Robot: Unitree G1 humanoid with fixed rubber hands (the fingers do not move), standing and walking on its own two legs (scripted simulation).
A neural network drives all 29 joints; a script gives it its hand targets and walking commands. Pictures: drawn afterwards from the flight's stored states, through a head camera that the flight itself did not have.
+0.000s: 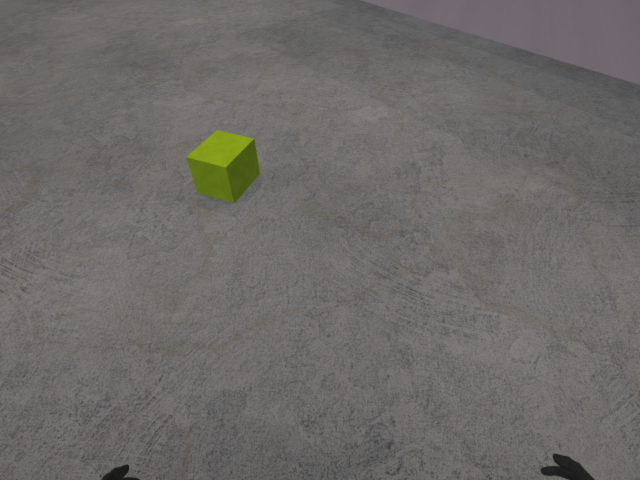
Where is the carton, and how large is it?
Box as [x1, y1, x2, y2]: [186, 130, 259, 202]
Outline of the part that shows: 216,130 186,158 197,192 234,202 259,174 253,138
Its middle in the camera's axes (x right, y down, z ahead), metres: -0.48 -0.35 +1.93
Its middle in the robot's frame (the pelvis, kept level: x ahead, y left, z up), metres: +1.65 +0.50 -0.67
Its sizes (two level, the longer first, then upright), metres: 0.254 0.217 0.213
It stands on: the floor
